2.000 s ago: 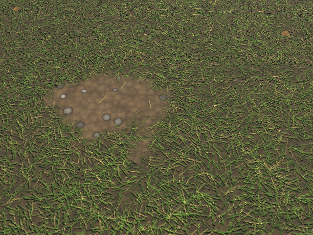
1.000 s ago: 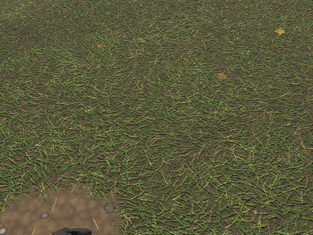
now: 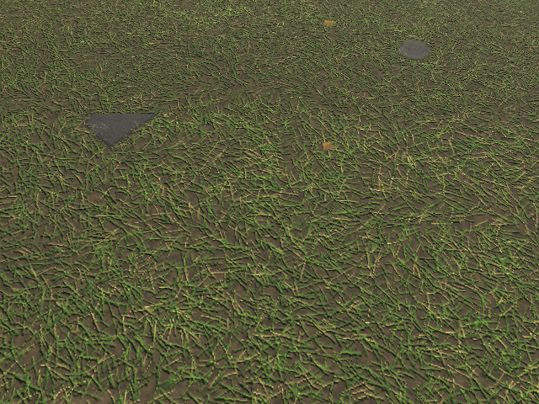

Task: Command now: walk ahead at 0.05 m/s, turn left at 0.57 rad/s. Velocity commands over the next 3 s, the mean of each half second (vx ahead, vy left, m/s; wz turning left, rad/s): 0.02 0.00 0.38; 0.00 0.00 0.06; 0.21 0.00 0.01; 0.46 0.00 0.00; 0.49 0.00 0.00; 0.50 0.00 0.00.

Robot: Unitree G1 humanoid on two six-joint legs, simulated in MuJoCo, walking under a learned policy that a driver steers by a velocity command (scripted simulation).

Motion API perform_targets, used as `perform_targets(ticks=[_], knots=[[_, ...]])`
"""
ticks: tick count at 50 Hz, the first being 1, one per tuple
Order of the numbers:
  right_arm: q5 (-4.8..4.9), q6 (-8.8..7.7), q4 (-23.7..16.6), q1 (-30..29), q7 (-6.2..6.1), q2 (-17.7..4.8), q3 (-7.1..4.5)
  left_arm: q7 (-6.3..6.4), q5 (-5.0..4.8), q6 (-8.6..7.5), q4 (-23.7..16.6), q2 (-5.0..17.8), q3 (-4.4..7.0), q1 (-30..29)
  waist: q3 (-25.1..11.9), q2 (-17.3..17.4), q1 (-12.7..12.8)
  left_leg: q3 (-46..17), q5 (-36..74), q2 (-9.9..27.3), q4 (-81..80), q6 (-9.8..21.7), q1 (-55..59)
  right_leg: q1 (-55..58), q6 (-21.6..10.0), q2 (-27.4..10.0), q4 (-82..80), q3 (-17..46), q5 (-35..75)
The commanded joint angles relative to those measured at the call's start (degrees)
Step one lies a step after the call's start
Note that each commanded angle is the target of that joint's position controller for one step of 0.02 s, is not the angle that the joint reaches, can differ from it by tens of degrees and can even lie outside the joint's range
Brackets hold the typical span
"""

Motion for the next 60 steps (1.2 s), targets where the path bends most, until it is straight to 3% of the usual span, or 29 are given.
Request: perform_targets(ticks=[1,6,8,9,10,11,12,13,14,15,16,18,23,26,28,29,30,31,32,35,37,44,55,56,58,60], knots=[[-0.35,0.03,-3.46,2.16,-0.29,-9.09,-2.35,0.41,-0.49,-0.71,-4.53,4.98,0.98,-1.06,-5.35,7.44,-0.13,-19.08,4.54,16.24,-5.36,6.99,8.58,-1.07,-0.42,1.57,-3.47,0.24,-2.15],[-0.58,0.7,-4.56,0.51,0.19,-9.76,-2.68,0.83,-1.82,-1.84,-5.63,5.58,0.53,0.86,-6.23,8.66,0.76,-23.63,16.04,15.67,-1.69,6.23,8.87,8.12,-2.5,5.01,-13.78,0.26,-6.39],[0.0,1.01,-5.11,-2.11,0.27,-9.46,-2.57,1.12,-2.02,-2.37,-4.77,5.52,0.38,5.47,-6.44,8.33,3.47,-23.56,15.6,13.76,0.25,3.55,6.84,16.14,-3.46,5.5,-25.25,-0.57,-1.97],[0.61,1.07,-5.55,-3.31,0.06,-8.53,-2.23,1.45,-1.48,-2.81,-4.16,6.11,0.5,7.89,-6.34,7.02,4.73,-21.97,9.96,11.52,2.53,0.85,3.21,22.56,-4.09,3.61,-34.22,0.15,4.29],[0.87,0.9,-5.96,-0.95,-0.09,-4.94,-1.24,1.94,-0.42,-3.01,-4.86,9.85,1.13,6.14,-6.2,-2.12,2.28,-15.47,-6.59,6.19,10.4,-2.67,-2.38,26.87,-6.74,-6.67,-40.53,10.25,4.27],[0.92,0.69,-6.64,2.53,-0.46,-3.42,-0.82,1.78,-0.19,-2.58,-7.6,14.34,1.57,0.89,-5.07,-11.51,-0.4,-3.75,-25.17,-3.44,19.74,-5.13,-12.66,28.99,-12.54,-19.75,-41.22,24.81,18.51],[-0.95,0.89,-5.59,1.62,-0.66,-8.62,-2.04,1.2,-0.01,-2.19,-6.39,13.24,1.85,4.05,-5.77,-8.51,1.59,-1.63,-28.38,-0.38,31.4,-5.96,-10.25,23.25,-18.63,-21.6,-38.03,24.27,27.69],[-0.8,1.04,-4.82,1.38,-0.53,-9.11,-2.32,0.69,-0.56,-2.28,-6.47,9.35,0.76,2.89,-4.35,-4.35,0.34,-2.98,-25.18,0.78,35.52,-6.18,-9.1,21.53,-18.38,-17.9,-37.28,19.34,29.7],[-0.66,1.42,-3.77,1.63,-0.29,-8.41,-2.21,0.3,-0.84,-2.36,-6.57,7.21,0.25,0.27,-2.38,-3.06,-0.7,-2.92,-21.39,1.42,37.63,-6.78,-8.44,20.12,-15.95,-13.3,-36.68,12.98,29.06],[-0.56,1.78,-3.38,1.86,0.06,-7.9,-2.03,0.3,-0.57,-2.37,-7.0,6.92,0.09,-0.89,-3.1,-5.33,-0.99,-2.38,-19.06,1.01,39.19,-7.27,-8.7,21.53,-13.97,-10.1,-36.02,9.29,29.85],[-0.47,2.06,-3.07,2.07,0.46,-7.38,-1.76,0.44,-0.5,-2.5,-6.84,6.89,-0.01,-0.17,-3.45,-7.3,-0.44,-2.07,-18.35,0.74,39.94,-7.94,-9.06,23.04,-13.79,-8.91,-35.14,7.28,34.89],[0.02,2.36,-3.14,-0.01,0.66,-6.44,-1.16,0.28,-0.54,-2.72,-5.75,6.99,-0.03,2.67,-4.46,-6.75,1.08,-1.47,-17.87,0.85,37.54,-8.99,-8.94,26.11,-14.18,-8.43,-33.85,5.64,39.45],[0.66,3.01,-2.33,-3.81,0.21,-3.97,0.79,-0.18,-0.46,-2.84,-3.3,7.91,0.07,5.59,-5.23,-8.66,3.42,2.36,-19.99,4.04,18.7,-9.22,-1.64,28.86,-14.28,-8.45,-32.87,6.05,34.9],[1.27,2.77,-0.97,-3.73,-0.49,-4.11,1.3,-0.61,-0.26,-2.17,-1.67,9.17,0.53,6.77,-4.71,-9.68,3.63,5.32,-16.67,4.61,7.33,-7.76,3.78,27.81,-14.25,-8.26,-31.54,7.42,35.42],[0.87,1.8,0.99,-1.2,-1.06,-3.73,1.8,-0.56,-0.72,-1.88,-0.73,8.96,0.52,6.28,-4.68,-6.92,1.5,4.63,-2.09,6.26,-7.54,-6.21,12.27,24.2,-11.26,-7.43,-29.65,7.01,33.38],[0.07,1.02,1.22,-1.52,-1.51,-5.69,1.64,-0.64,-0.86,-2.28,-0.79,7.68,0.13,6.98,-6.17,-4.2,2.12,-0.35,2.02,10.34,-8.62,-5.16,18.24,20.0,-8.65,-6.91,-29.48,7.14,27.14],[-0.91,0.36,1.1,-1.71,-1.88,-9.14,1.36,-1.04,-0.98,-2.75,-1.62,6.0,-0.21,8.03,-7.51,3.1,4.05,-7.87,12.54,18.3,-5.86,-3.2,21.9,15.77,-6.63,-3.38,-26.57,3.44,17.25],[0.21,0.07,1.75,-5.94,-1.43,-7.3,2.1,-0.8,-1.48,-2.22,-0.17,3.49,-1.03,8.27,-4.82,8.76,5.29,-7.72,14.71,20.43,-4.56,0.16,11.12,21.47,-5.88,0.02,-32.05,0.14,5.5],[0.33,-0.35,1.34,-8.22,-1.03,-4.91,2.78,-0.53,-0.88,-1.85,1.06,4.98,-0.81,7.32,-2.79,7.5,4.89,-6.75,8.08,18.06,-5.34,-0.76,8.84,23.9,-5.42,-0.12,-32.88,0.51,6.98],[0.27,-0.88,4.3,-5.33,-1.47,-5.38,3.1,-0.94,-0.84,-1.73,3.18,7.05,-0.01,6.02,-0.38,6.76,3.26,-4.26,1.43,13.86,-6.69,-3.17,7.16,25.16,-5.47,-1.07,-33.21,1.37,13.72],[0.53,-1.01,6.12,-4.19,-1.59,-5.17,3.19,-0.98,-0.94,-1.96,5.16,5.82,-0.43,7.29,-0.22,5.37,3.34,-3.74,0.72,13.46,-6.72,-3.25,8.16,24.56,-5.32,-1.48,-34.02,1.57,13.74],[0.49,-1.35,9.88,-4.06,-1.67,-4.48,3.78,-0.72,-0.9,-1.83,10.51,4.77,-0.88,7.58,0.79,2.24,3.38,-3.84,-3.19,13.29,-7.96,-2.7,6.35,24.96,-4.79,-1.6,-35.03,1.69,11.9],[0.48,-1.55,14.56,-1.22,-1.83,-2.84,4.61,-0.3,-0.98,-1.87,15.96,3.64,-1.67,8.56,0.49,1.53,3.32,-2.94,-2.61,12.59,-7.67,-2.61,5.96,24.76,-4.99,-2.07,-34.7,1.79,11.57],[0.41,-1.49,14.97,-0.4,-1.83,-2.83,4.62,-0.3,-0.93,-1.83,16.36,3.37,-1.77,9.01,-0.69,1.95,3.19,-3.06,-8.07,12.22,-8.38,-2.36,6.19,25.01,-5.1,-1.35,-34.39,1.26,7.34],[0.38,-0.89,15.18,0.83,-1.8,-5.28,3.55,-0.44,-0.57,-1.55,16.08,3.92,-1.37,8.79,0.74,4.6,2.69,-5.11,-26.05,11.81,-9.05,-0.14,4.42,21.17,-6.09,2.21,-29.27,-1.62,-6.72],[0.15,-0.38,15.5,3.88,-1.55,-6.51,2.66,-1.05,0.21,-1.49,14.57,2.77,-1.43,6.24,5.49,7.87,0.98,-12.64,-40.32,16.32,-13.22,3.55,3.67,11.95,-6.69,4.63,-21.92,-4.1,-12.23]])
